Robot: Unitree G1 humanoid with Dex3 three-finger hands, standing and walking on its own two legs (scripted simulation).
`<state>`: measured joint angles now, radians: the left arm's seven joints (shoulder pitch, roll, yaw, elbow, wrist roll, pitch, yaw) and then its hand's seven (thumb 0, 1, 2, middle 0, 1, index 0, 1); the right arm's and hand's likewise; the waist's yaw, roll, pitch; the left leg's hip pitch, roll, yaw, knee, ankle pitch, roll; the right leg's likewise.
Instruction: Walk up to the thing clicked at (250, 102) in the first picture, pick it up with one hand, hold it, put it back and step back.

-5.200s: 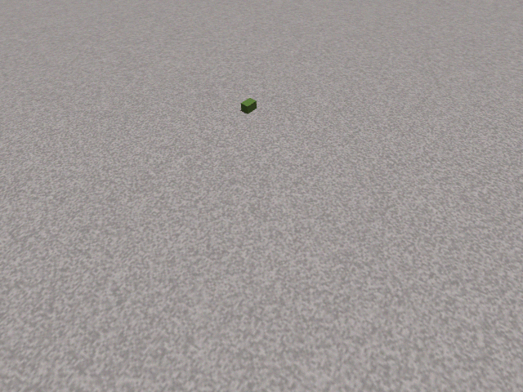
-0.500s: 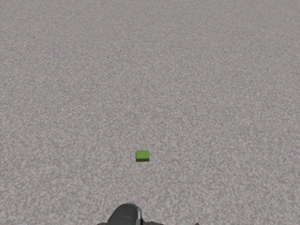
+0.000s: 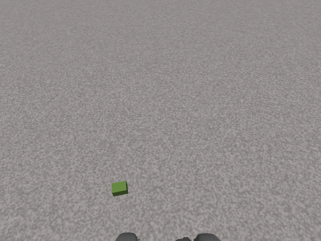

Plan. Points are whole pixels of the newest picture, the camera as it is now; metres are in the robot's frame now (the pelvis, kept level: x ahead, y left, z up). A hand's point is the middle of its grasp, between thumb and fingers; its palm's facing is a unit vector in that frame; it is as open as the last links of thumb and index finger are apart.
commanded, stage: walk up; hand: left
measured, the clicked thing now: (119, 188) +0.54 +0.27 -0.70
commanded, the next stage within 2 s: stand in 1.98 s
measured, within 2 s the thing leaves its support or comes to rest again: neither
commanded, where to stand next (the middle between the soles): +0.10 +0.05 m, yaw +3 degrees
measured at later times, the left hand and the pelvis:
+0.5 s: hand out of the picture +0.03 +0.34 -0.14, palm faces +0.06 -0.88 -0.47, open 7.4 cm; pelvis +0.01 +0.03 +0.00, yaw +6 degrees
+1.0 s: hand out of the picture +0.09 +0.31 -0.12, palm faces +0.06 -0.94 -0.35, open 7.4 cm; pelvis +0.03 +0.04 +0.04, yaw +5 degrees
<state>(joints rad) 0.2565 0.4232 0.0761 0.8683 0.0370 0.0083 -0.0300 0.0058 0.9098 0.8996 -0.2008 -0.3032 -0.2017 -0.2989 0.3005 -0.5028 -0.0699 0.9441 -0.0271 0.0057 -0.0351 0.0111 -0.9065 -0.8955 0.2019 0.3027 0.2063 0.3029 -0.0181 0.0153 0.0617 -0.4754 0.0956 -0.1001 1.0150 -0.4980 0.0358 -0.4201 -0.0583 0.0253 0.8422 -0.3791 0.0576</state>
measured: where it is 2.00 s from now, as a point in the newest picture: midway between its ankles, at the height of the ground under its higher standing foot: outside the picture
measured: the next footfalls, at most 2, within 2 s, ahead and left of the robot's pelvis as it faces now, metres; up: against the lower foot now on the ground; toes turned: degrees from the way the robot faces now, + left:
left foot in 0.40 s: +0.07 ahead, +0.16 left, +0.00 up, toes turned +6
right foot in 0.66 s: +0.10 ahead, -0.09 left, +0.00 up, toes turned +3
